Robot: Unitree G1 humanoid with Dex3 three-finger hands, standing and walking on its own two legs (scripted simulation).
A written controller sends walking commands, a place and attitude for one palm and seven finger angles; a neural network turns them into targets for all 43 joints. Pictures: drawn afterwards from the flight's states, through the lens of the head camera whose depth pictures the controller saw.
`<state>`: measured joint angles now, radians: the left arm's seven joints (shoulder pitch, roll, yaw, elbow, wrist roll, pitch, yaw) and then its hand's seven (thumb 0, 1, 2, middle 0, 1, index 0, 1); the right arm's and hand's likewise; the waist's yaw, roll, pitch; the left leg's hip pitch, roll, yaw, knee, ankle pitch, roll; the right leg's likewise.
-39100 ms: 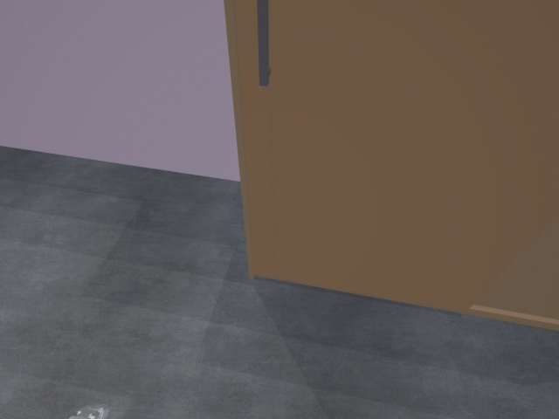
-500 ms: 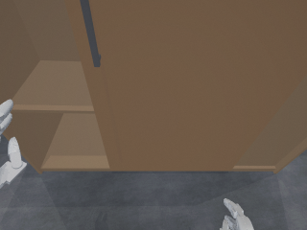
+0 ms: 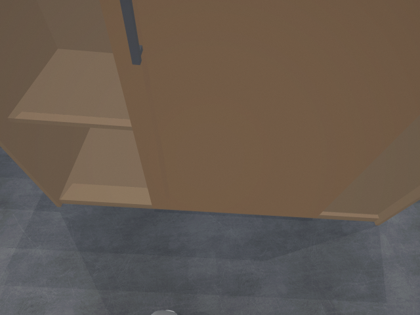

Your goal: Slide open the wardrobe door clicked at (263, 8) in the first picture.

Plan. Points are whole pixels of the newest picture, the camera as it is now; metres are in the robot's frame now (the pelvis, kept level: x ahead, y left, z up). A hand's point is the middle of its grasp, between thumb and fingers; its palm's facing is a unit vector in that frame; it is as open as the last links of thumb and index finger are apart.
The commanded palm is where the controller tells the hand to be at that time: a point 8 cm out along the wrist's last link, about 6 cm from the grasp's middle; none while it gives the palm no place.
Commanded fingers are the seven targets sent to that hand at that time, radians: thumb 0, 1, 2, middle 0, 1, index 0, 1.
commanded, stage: let the arm hang, fingers relaxed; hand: left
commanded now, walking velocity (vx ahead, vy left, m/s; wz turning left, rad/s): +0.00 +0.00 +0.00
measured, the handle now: (130, 8) +0.61 +0.20 +0.24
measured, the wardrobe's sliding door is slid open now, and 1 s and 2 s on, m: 0.47 0.47 0.47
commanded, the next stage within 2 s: look to check the result in 0.70 s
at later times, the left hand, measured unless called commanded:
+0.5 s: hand out of the picture +0.11 +0.25 -0.13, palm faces -0.01 -0.93 -0.37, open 7.4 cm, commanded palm none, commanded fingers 0.00 0.90 0.90 -0.20 -0.30 -0.20 -0.30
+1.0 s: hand out of the picture +0.11 +0.22 -0.15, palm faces -0.05 -0.95 -0.32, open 7.4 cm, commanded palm none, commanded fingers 0.00 0.90 0.90 -0.20 -0.30 -0.20 -0.30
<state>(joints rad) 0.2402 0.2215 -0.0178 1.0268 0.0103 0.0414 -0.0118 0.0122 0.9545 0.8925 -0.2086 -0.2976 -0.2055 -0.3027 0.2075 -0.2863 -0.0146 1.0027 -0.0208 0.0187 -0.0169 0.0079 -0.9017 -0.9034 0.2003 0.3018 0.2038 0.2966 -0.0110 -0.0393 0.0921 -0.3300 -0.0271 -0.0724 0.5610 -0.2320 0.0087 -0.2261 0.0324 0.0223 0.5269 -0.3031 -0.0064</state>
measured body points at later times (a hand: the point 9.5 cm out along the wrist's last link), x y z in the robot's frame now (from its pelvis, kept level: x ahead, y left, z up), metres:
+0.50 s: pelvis +0.01 +0.00 +0.01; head +0.02 -0.02 +0.46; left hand +0.12 +0.30 -0.11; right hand +0.12 -0.29 -0.13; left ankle +0.04 +0.11 -0.73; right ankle -0.01 -0.12 -0.73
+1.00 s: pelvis +0.03 -0.02 +0.01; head +0.06 -0.02 +0.46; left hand +0.11 +0.27 -0.12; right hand +0.09 -0.32 -0.13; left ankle +0.04 +0.11 -0.73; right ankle -0.01 -0.12 -0.73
